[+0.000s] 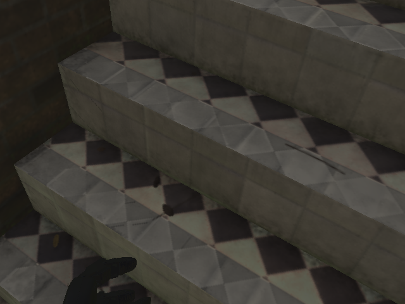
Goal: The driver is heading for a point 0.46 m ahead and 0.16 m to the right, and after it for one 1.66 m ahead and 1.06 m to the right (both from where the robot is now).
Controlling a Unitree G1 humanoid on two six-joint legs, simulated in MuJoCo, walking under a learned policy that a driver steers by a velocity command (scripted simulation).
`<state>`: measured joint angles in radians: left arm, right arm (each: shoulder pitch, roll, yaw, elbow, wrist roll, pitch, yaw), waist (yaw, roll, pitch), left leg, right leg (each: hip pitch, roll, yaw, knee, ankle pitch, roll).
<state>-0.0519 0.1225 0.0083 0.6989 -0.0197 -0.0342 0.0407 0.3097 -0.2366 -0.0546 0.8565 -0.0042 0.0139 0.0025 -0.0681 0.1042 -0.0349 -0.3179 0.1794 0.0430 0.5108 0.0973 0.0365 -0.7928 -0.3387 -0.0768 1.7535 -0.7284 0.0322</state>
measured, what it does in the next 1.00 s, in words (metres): goes down, backwards, turning right: right foot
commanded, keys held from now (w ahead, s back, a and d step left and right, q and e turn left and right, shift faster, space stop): w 0.02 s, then w+e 0.28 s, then e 0.70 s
